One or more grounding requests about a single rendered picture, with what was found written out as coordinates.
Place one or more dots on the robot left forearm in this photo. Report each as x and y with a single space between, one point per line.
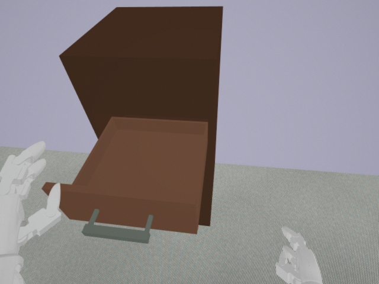
10 266

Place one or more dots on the left robot hand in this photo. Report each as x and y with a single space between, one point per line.
16 176

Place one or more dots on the drawer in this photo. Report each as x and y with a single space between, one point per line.
141 167

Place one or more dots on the cabinet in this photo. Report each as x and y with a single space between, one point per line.
155 63

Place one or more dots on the handle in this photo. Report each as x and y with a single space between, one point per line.
115 233

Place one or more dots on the right robot hand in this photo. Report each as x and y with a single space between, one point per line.
304 266

